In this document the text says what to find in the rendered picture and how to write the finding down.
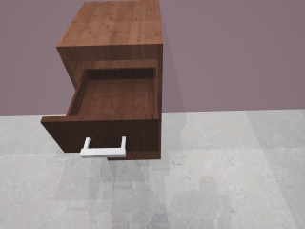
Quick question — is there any handle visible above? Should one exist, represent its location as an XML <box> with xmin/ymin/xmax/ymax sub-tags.
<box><xmin>80</xmin><ymin>136</ymin><xmax>126</xmax><ymax>158</ymax></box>

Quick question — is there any cabinet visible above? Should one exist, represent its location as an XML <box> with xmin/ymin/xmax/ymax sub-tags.
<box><xmin>56</xmin><ymin>0</ymin><xmax>163</xmax><ymax>161</ymax></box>

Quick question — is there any drawer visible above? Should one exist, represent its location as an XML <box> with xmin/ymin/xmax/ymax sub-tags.
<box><xmin>40</xmin><ymin>67</ymin><xmax>159</xmax><ymax>153</ymax></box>

